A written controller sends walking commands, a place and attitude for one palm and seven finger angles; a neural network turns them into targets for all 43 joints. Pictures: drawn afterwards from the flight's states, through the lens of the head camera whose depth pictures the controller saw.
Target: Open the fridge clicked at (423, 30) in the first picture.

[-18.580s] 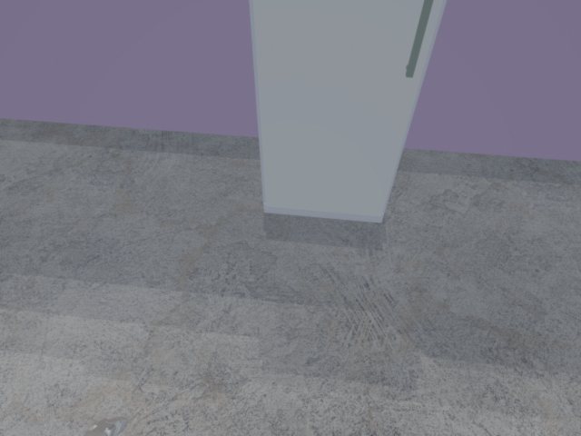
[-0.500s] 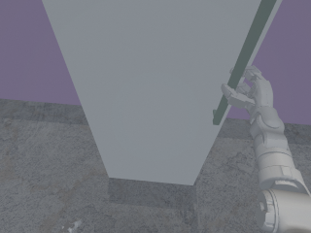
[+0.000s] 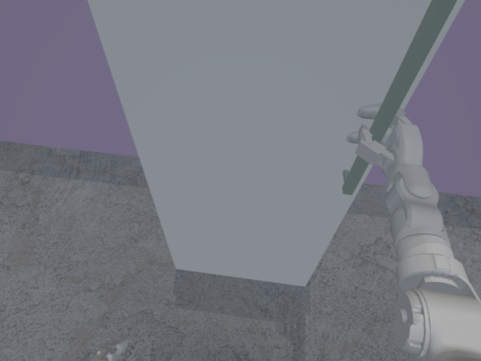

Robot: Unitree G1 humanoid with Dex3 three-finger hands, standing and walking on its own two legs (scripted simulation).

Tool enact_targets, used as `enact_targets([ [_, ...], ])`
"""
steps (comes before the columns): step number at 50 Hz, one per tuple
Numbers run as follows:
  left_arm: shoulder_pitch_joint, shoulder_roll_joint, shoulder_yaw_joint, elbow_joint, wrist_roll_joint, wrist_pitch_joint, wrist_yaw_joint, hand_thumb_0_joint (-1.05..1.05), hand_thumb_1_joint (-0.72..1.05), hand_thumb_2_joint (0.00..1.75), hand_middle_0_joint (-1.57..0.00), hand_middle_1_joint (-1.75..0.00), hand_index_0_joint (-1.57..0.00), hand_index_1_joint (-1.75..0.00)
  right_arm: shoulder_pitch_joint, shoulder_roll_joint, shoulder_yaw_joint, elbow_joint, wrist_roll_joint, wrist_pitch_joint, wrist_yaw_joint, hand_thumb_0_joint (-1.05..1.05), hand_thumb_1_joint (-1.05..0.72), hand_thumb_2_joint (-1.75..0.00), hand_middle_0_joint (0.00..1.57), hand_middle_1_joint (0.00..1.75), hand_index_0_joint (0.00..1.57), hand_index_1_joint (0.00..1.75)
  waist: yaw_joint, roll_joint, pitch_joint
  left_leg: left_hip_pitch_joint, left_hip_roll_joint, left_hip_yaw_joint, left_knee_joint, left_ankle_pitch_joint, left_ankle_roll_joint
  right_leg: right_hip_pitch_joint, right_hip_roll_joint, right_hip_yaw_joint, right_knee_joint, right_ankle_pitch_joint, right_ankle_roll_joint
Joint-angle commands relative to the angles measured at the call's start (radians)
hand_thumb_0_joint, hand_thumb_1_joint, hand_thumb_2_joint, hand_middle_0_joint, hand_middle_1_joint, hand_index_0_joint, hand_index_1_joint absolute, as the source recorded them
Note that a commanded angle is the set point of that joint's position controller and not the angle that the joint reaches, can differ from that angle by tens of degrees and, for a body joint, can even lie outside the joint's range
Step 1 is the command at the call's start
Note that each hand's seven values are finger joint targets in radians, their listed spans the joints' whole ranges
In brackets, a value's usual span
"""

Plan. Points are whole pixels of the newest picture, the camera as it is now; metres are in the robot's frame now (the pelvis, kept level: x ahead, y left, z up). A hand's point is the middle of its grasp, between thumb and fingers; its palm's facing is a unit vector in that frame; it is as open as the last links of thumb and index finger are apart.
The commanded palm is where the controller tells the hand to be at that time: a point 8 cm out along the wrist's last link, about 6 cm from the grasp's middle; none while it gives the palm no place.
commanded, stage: grip the handle and tug to test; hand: right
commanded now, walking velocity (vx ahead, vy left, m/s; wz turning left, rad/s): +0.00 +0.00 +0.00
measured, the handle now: (393, 87) +0.49 -0.17 +0.23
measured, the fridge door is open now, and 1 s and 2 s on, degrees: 0 7 40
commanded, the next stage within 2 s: pull the door a little, standing still in 0.34 s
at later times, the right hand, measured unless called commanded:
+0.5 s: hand (365, 148) +0.44 -0.14 +0.15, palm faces -0.02 +1.00 +0.02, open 5.5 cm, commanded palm +0.40 -0.20 +0.15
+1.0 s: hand (365, 175) +0.38 -0.13 +0.15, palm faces -0.03 +1.00 -0.01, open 6.1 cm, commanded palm +0.31 -0.19 +0.16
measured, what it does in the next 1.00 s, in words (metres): shifts its weight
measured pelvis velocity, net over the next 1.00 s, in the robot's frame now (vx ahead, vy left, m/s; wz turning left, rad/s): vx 0.06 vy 0.00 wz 0.05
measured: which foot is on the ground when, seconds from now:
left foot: down 0.00-1.00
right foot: down 0.00-1.00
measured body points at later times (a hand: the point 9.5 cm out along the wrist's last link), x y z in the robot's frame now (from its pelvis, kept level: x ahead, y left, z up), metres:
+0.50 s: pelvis +0.03 +0.00 +0.01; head +0.04 +0.02 +0.46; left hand +0.15 +0.26 -0.09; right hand +0.43 -0.20 +0.16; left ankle +0.01 +0.10 -0.73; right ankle +0.00 -0.12 -0.73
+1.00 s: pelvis +0.06 +0.00 +0.01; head +0.05 +0.01 +0.46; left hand +0.22 +0.23 -0.08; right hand +0.37 -0.19 +0.16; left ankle +0.01 +0.10 -0.73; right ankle +0.00 -0.12 -0.73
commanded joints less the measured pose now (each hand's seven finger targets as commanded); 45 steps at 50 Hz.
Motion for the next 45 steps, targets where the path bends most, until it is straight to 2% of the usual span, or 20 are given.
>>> enact_targets([
  [1,-0.022,0.142,0.053,-0.129,-0.004,-0.043,0.009,0.00,0.90,0.90,-0.20,-0.30,-0.20,-0.30,-0.400,-0.258,-0.076,-0.247,0.024,-0.065,0.000,0.00,-0.90,-0.90,0.45,1.40,0.45,1.40,-0.041,0.076,-0.308,0.212,-0.010,-0.045,-0.064,0.325,-0.006,0.083,0.038,0.046,-0.065,0.208,-0.039],
  [4,-0.036,0.139,0.054,-0.140,-0.007,-0.036,0.013,0.00,0.90,0.90,-0.20,-0.30,-0.20,-0.30,-0.350,-0.295,-0.113,-0.299,0.031,-0.052,0.006,0.00,-0.90,-0.90,0.45,1.40,0.45,1.40,-0.059,0.037,-0.327,0.244,-0.006,-0.057,-0.066,0.361,-0.007,0.089,0.042,0.034,-0.070,0.223,-0.040],
  [6,-0.039,0.137,0.055,-0.147,-0.007,-0.033,0.011,0.00,0.90,0.90,-0.20,-0.30,-0.20,-0.30,-0.310,-0.264,-0.091,-0.331,0.035,-0.045,0.011,0.00,-0.90,-0.90,0.45,1.40,0.45,1.40,-0.060,0.054,-0.322,0.252,-0.006,-0.050,-0.067,0.379,-0.006,0.098,0.039,0.032,-0.072,0.246,-0.040],
  [9,-0.057,0.136,0.059,-0.166,-0.007,-0.031,0.007,0.00,0.90,0.90,-0.20,-0.30,-0.20,-0.30,-0.201,-0.307,-0.149,-0.418,0.048,-0.031,0.017,0.00,-0.90,-0.90,0.45,1.40,0.45,1.40,-0.097,0.035,-0.368,0.314,-0.002,-0.060,-0.055,0.466,-0.006,0.109,0.042,0.020,-0.075,0.298,-0.040],
  [12,-0.078,0.132,0.057,-0.180,-0.011,-0.023,0.004,0.00,0.90,0.90,-0.20,-0.30,-0.20,-0.30,-0.118,-0.278,-0.132,-0.464,0.058,-0.007,0.027,0.00,-0.90,-0.90,0.45,1.40,0.45,1.40,-0.098,0.037,-0.332,0.319,0.001,-0.060,-0.057,0.506,-0.010,0.108,0.040,0.009,-0.077,0.314,-0.041],
  [16,-0.094,0.135,0.065,-0.201,-0.013,-0.007,0.006,0.00,0.90,0.90,-0.20,-0.30,-0.20,-0.30,-0.004,-0.305,-0.170,-0.543,0.067,0.039,0.031,0.00,-0.90,-0.90,0.45,1.40,0.45,1.40,-0.116,0.081,-0.333,0.358,0.007,-0.059,-0.050,0.572,-0.014,0.118,0.036,0.003,-0.080,0.356,-0.041],
  [18,-0.107,0.128,0.062,-0.211,-0.015,-0.001,0.007,0.00,0.90,0.90,-0.20,-0.30,-0.20,-0.30,0.009,-0.293,-0.166,-0.604,0.070,0.061,0.033,0.00,-0.90,-0.90,0.45,1.40,0.45,1.40,-0.119,0.033,-0.340,0.363,0.007,-0.056,-0.044,0.616,-0.011,0.137,0.039,0.001,-0.082,0.398,-0.039],
  [19,-0.112,0.126,0.060,-0.210,-0.014,0.002,0.007,0.00,0.90,0.90,-0.20,-0.30,-0.20,-0.30,0.013,-0.273,-0.154,-0.607,0.072,0.077,0.032,0.00,-0.90,-0.90,0.45,1.40,0.45,1.40,-0.116,0.011,-0.328,0.355,0.007,-0.055,-0.048,0.630,-0.010,0.148,0.039,-0.001,-0.081,0.412,-0.036],
  [22,-0.121,0.124,0.063,-0.217,-0.015,0.013,0.007,0.00,0.90,0.90,-0.20,-0.30,-0.20,-0.30,0.061,-0.261,-0.159,-0.649,0.082,0.109,0.024,0.00,-0.90,-0.90,0.45,1.40,0.45,1.40,-0.118,0.037,-0.328,0.360,0.006,-0.049,-0.050,0.656,-0.013,0.166,0.034,0.002,-0.080,0.447,-0.036],
  [24,-0.119,0.120,0.062,-0.201,-0.017,0.013,0.009,0.00,0.90,0.90,-0.20,-0.30,-0.20,-0.30,-0.111,-0.150,-0.033,-0.680,0.074,0.131,0.011,0.00,-0.90,-0.90,0.45,1.40,0.45,1.40,-0.060,0.028,-0.295,0.289,-0.002,-0.040,-0.062,0.628,-0.016,0.198,0.034,0.009,-0.069,0.445,-0.036],
  [25,-0.114,0.116,0.064,-0.192,-0.016,0.009,0.009,0.00,0.90,0.90,-0.20,-0.30,-0.20,-0.30,-0.169,-0.100,0.017,-0.690,0.066,0.139,-0.001,0.00,-0.90,-0.90,0.45,1.40,0.45,1.40,-0.041,0.010,-0.295,0.251,-0.007,-0.034,-0.064,0.598,-0.014,0.224,0.031,0.018,-0.062,0.458,-0.035],
  [26,-0.104,0.117,0.068,-0.184,-0.013,0.009,0.009,0.00,0.90,0.90,-0.20,-0.30,-0.20,-0.30,-0.182,-0.093,0.024,-0.688,0.063,0.141,-0.017,0.00,-0.90,-0.90,0.45,1.40,0.45,1.40,-0.034,0.034,-0.288,0.238,-0.009,-0.030,-0.067,0.590,-0.014,0.236,0.024,0.023,-0.053,0.475,-0.036],
  [27,-0.102,0.119,0.071,-0.180,-0.010,0.009,0.008,0.00,0.90,0.90,-0.20,-0.30,-0.20,-0.30,-0.129,-0.114,-0.007,-0.673,0.056,0.150,-0.031,0.00,-0.90,-0.90,0.45,1.40,0.45,1.40,-0.055,0.012,-0.310,0.242,-0.009,-0.033,-0.061,0.600,-0.012,0.244,0.026,0.024,-0.050,0.494,-0.035],
  [29,-0.103,0.115,0.069,-0.183,-0.002,0.011,0.003,0.00,0.90,0.90,-0.20,-0.30,-0.20,-0.30,-0.078,-0.093,0.010,-0.709,0.040,0.155,-0.041,0.00,-0.90,-0.90,0.45,1.40,0.45,1.40,-0.070,-0.010,-0.363,0.267,-0.007,-0.030,-0.049,0.640,-0.008,0.270,0.031,0.026,-0.044,0.558,-0.032],
  [31,-0.104,0.116,0.069,-0.185,0.001,0.011,-0.002,0.00,0.90,0.90,-0.20,-0.30,-0.20,-0.30,-0.029,-0.079,0.033,-0.739,0.034,0.150,-0.040,0.00,-0.90,-0.90,0.45,1.40,0.45,1.40,-0.077,0.026,-0.390,0.298,-0.003,-0.024,-0.039,0.670,-0.007,0.276,0.027,0.031,-0.042,0.598,-0.030],
  [33,-0.121,0.110,0.066,-0.197,0.002,0.011,-0.007,0.00,0.90,0.90,-0.20,-0.30,-0.20,-0.30,0.010,-0.069,0.039,-0.788,0.034,0.147,-0.034,0.00,-0.90,-0.90,0.45,1.40,0.45,1.40,-0.092,0.006,-0.403,0.312,-0.002,-0.025,-0.037,0.686,-0.005,0.292,0.027,0.033,-0.046,0.633,-0.029],
  [35,-0.138,0.105,0.062,-0.206,0.001,0.011,-0.010,0.00,0.90,0.90,-0.20,-0.30,-0.20,-0.30,0.062,-0.054,0.052,-0.824,0.037,0.148,-0.027,0.00,-0.90,-0.90,0.45,1.40,0.45,1.40,-0.100,0.004,-0.392,0.319,-0.002,-0.020,-0.038,0.684,-0.002,0.301,0.022,0.037,-0.052,0.655,-0.026],
  [36,-0.142,0.109,0.062,-0.211,0.002,0.013,-0.010,0.00,0.90,0.90,-0.20,-0.30,-0.20,-0.30,0.118,-0.056,0.051,-0.821,0.040,0.152,-0.022,0.00,-0.90,-0.90,0.45,1.40,0.45,1.40,-0.106,0.039,-0.375,0.329,-0.001,-0.019,-0.041,0.684,-0.002,0.294,0.019,0.037,-0.052,0.656,-0.028],
  [38,-0.159,0.102,0.059,-0.228,0.001,0.011,-0.013,0.00,0.90,0.90,-0.20,-0.30,-0.20,-0.30,0.171,-0.053,0.047,-0.900,0.050,0.155,-0.015,0.00,-0.90,-0.90,0.45,1.40,0.45,1.40,-0.115,0.046,-0.374,0.350,0.001,-0.019,-0.040,0.713,-0.004,0.295,0.018,0.037,-0.061,0.673,-0.028],
  [45,-0.229,0.082,0.043,-0.274,0.000,0.018,-0.025,0.00,0.90,0.90,-0.20,-0.30,-0.20,-0.30,0.490,-0.026,0.060,-1.158,0.072,0.205,-0.002,0.00,-0.90,-0.90,0.45,1.40,0.45,1.40,-0.141,0.026,-0.301,0.367,0.006,-0.014,-0.056,0.687,-0.004,0.285,0.013,0.036,-0.088,0.641,-0.021],
])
